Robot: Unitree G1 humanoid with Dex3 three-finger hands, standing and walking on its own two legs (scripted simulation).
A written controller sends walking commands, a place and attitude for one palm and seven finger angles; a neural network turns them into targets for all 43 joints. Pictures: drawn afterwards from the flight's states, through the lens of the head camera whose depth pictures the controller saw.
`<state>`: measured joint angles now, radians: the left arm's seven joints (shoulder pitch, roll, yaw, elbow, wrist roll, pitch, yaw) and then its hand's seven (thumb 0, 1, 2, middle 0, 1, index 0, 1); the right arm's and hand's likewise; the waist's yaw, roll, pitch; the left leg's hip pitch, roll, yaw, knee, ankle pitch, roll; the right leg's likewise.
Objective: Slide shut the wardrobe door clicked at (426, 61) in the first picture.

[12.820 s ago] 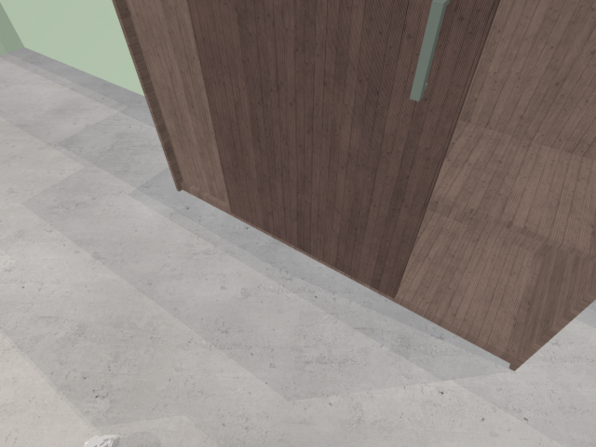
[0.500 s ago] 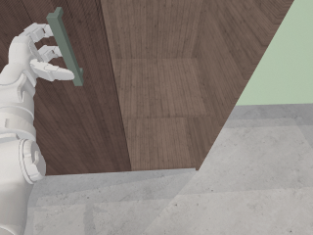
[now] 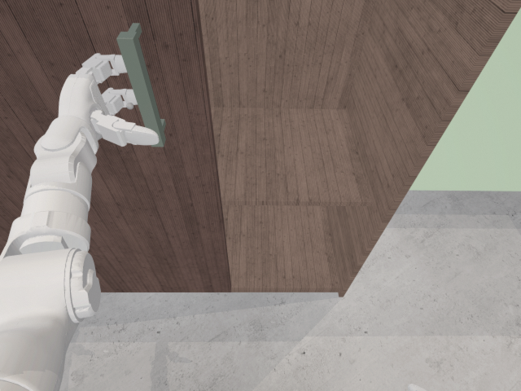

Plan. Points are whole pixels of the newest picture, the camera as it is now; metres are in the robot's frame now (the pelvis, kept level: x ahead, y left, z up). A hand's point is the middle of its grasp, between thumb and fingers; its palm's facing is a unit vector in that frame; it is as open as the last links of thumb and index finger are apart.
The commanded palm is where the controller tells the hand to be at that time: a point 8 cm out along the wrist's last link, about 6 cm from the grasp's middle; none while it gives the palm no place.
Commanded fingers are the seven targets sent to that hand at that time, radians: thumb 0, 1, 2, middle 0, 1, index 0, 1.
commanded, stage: slide the fingers in behind the handle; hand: left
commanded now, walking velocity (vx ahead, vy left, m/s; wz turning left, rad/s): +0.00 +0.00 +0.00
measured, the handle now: (147, 90) +0.53 +0.17 +0.18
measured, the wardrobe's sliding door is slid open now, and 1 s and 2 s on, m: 0.43 0.43 0.43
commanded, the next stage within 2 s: grip the handle and tug to test in 1.16 s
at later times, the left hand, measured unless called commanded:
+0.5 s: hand (154, 103) +0.48 +0.15 +0.20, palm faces +0.00 -1.00 +0.01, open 14.0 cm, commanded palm +0.46 +0.21 +0.19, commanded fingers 0.00 -0.50 0.30 -0.30 -1.20 -0.30 -1.20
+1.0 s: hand (156, 105) +0.48 +0.15 +0.19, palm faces +0.02 -1.00 -0.01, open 14.1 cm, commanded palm +0.45 +0.19 +0.19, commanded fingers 0.00 -0.50 0.30 -0.30 -1.20 -0.30 -1.20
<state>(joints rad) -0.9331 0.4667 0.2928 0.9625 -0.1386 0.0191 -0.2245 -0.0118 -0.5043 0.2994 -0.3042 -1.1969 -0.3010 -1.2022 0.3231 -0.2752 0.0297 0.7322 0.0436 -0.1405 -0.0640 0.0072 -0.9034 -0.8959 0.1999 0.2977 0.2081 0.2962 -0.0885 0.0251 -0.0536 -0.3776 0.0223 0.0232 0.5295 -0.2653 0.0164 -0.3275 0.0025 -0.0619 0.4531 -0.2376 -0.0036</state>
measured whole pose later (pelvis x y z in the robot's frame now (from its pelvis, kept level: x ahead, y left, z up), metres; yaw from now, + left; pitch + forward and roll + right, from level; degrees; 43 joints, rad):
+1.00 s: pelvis +0.00 -0.01 +0.00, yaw +0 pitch +6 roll -1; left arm -0.94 0.40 0.26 0.95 -0.14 0.03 -0.14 -0.01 -0.50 0.30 -0.29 -1.20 -0.28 -1.20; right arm 0.33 -0.27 0.02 0.77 0.04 -0.13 -0.05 0.01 -0.90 -0.90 0.20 0.30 0.21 0.30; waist -0.08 0.04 -0.05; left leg -0.35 0.03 0.02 0.51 -0.26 0.00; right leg -0.31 0.01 -0.06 0.46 -0.24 -0.02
